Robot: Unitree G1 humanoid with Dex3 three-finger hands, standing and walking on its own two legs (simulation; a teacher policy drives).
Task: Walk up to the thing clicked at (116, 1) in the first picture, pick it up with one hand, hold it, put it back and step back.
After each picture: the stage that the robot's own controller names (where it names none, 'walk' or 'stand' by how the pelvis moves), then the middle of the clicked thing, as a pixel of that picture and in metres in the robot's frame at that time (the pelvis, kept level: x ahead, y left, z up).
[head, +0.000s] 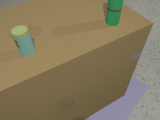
stand; out of the picture +0.74 -0.12 +0.12
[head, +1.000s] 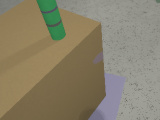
walk; (50, 12) +0.62 +0.16 +0.14
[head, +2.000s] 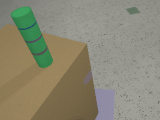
walk; (35, 40) +0.51 +0.21 +0.12
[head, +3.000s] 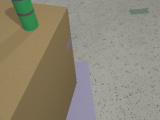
walk; (21, 0) +0.63 +0.26 +0.15
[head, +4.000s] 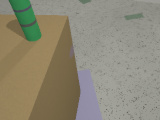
walk; (24, 11) +0.59 +0.27 +0.17
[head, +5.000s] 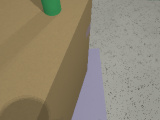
stand; out of the picture +0.60 +0.21 +0.16
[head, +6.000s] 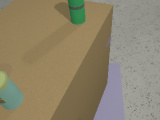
stand; out of the picture +0.68 +0.12 +0.16
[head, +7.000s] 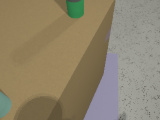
stand; out of the picture +0.64 +0.13 +0.15
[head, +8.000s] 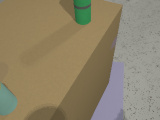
stand; out of the picture +0.64 +0.11 +0.15
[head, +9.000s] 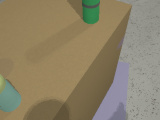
stand; out of the picture +0.64 +0.07 +0.15
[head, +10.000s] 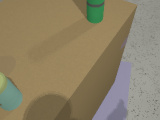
stand; out of the picture +0.63 +0.06 +0.15
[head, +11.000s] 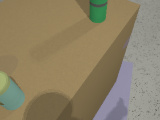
stand; out of the picture +0.63 +0.05 +0.15
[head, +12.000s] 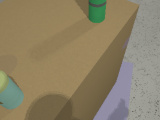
stand; out of the picture +0.63 +0.04 +0.15
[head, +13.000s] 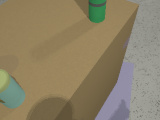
stand; out of the picture +0.64 +0.04 +0.15
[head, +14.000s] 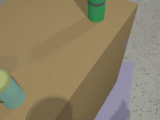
stand; out of the picture +0.64 +0.05 +0.15
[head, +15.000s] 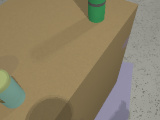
stand; out of the picture +0.64 +0.04 +0.15
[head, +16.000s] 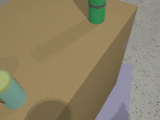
stand; out of the picture +0.64 +0.04 +0.15
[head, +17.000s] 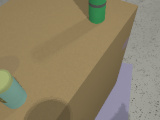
stand; out of the picture +0.64 +0.04 +0.15
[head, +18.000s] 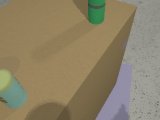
stand; out of the picture +0.64 +0.04 +0.15
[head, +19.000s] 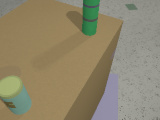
stand; (90, 7) +0.66 +0.02 +0.13
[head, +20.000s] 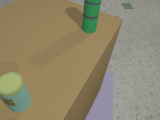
stand; (92, 4) +0.66 -0.01 +0.13
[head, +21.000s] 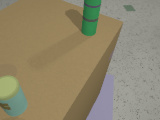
stand; (91, 7) +0.65 +0.00 +0.13
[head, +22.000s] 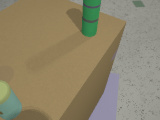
stand; (91, 7) +0.62 +0.01 +0.13
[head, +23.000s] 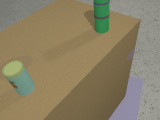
rise first; (101, 5) +0.68 +0.03 +0.14
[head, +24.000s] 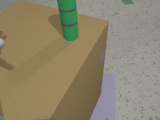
go down; (68, 11) +0.62 +0.04 +0.14
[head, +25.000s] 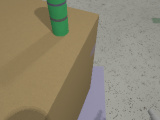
go down; (57, 5) +0.61 +0.04 +0.13
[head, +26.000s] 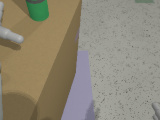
close in; out of the picture +0.61 +0.07 +0.16
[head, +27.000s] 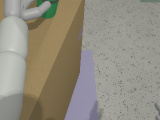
close; out of the picture +0.59 +0.02 +0.18
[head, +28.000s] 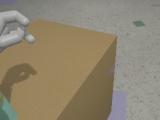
lift; out of the picture +0.19 -0.25 -0.66
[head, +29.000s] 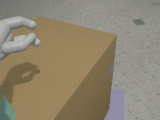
hold; out of the picture +0.26 -0.19 -0.73
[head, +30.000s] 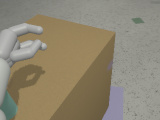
hold; out of the picture +0.29 -0.19 -0.73
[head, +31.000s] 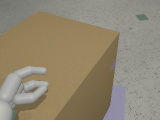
hold; out of the picture +0.26 -0.20 -0.73
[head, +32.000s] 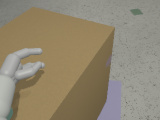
crouch; out of the picture +0.27 -0.21 -0.73
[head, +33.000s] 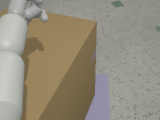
crouch; out of the picture +0.30 -0.20 -0.74
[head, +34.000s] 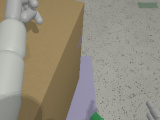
lower; out of the picture +0.27 -0.22 -0.72
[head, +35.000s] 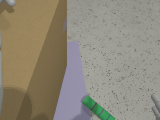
lower; (98, 110) +0.31 -0.23 -0.68
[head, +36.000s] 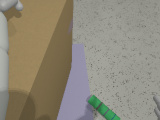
lower; (103, 109) +0.33 -0.26 -0.68
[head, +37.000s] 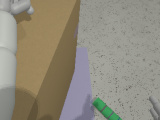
lower; (107, 112) +0.32 -0.28 -0.69
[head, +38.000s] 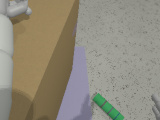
draw back; (107, 108) +0.35 -0.31 -0.68
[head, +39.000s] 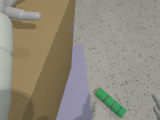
withdraw; (110, 102) +0.38 -0.33 -0.68
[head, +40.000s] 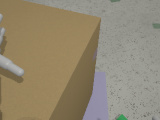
sink last; out of the picture +0.36 -0.36 -0.71
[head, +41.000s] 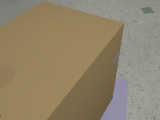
stand; out of the picture +0.39 -0.38 -0.72
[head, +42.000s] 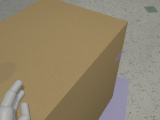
stand; out of the picture +0.39 -0.39 -0.72
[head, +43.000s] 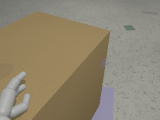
stand; out of the picture +0.44 -0.42 -0.71
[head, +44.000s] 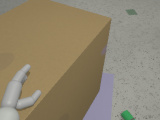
stand; out of the picture +0.49 -0.40 -0.74
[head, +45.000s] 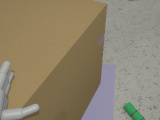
stand; (138, 118) +0.48 -0.36 -0.68
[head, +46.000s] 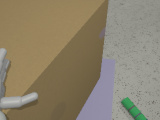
stand; (135, 113) +0.50 -0.35 -0.67
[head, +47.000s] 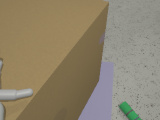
sink last; (133, 117) +0.47 -0.35 -0.70
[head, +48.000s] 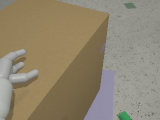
sink last; out of the picture +0.45 -0.34 -0.72
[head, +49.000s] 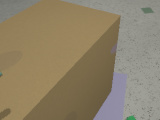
stand; out of the picture +0.46 -0.31 -0.72
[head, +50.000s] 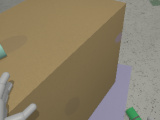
stand; out of the picture +0.49 -0.30 -0.70
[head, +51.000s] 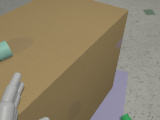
stand; out of the picture +0.48 -0.31 -0.69
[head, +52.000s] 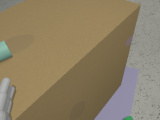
stand; out of the picture +0.41 -0.28 -0.69
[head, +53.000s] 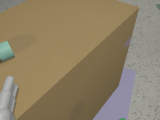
rise; out of the picture +0.40 -0.25 -0.69
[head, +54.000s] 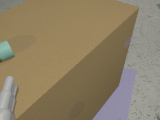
rise; out of the picture +0.39 -0.22 -0.70
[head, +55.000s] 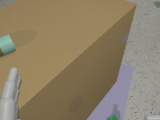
rise; out of the picture +0.41 -0.20 -0.70
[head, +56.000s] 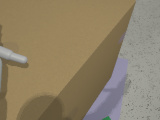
rise; out of the picture +0.29 -0.19 -0.73
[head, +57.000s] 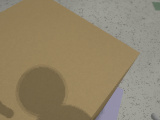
sink last; out of the picture +0.03 -0.17 -0.76
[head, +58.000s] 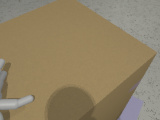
stand; out of the picture +0.08 -0.32 -0.73
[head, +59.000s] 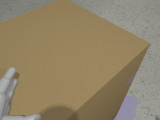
rise; out of the picture +0.20 -0.50 -0.70
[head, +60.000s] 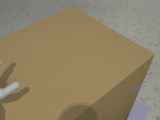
stand; out of the picture +0.20 -0.63 -0.74
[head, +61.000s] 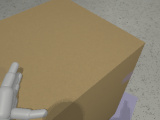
rise; out of the picture +0.29 -0.76 -0.71
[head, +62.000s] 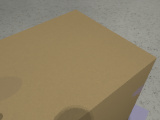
stand; out of the picture +0.31 -0.91 -0.74
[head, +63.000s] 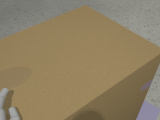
stand; out of the picture +0.34 -1.05 -0.73
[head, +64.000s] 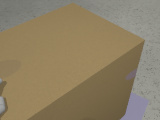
stand; out of the picture +0.41 -1.16 -0.72
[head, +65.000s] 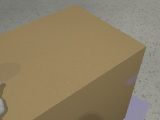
stand; out of the picture +0.41 -1.26 -0.74
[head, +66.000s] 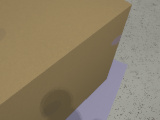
walk; out of the picture +0.65 -1.40 -0.73
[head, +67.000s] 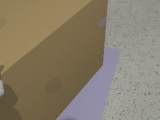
walk; out of the picture +1.06 -1.40 -0.73
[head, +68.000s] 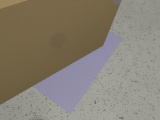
walk; out of the picture +1.14 -1.56 -0.71
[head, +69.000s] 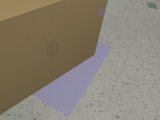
stand; out of the picture +1.32 -1.63 -0.74
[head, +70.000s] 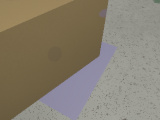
stand; out of the picture +1.33 -1.70 -0.75
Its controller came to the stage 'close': yes
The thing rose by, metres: 0.00
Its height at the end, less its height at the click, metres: -0.87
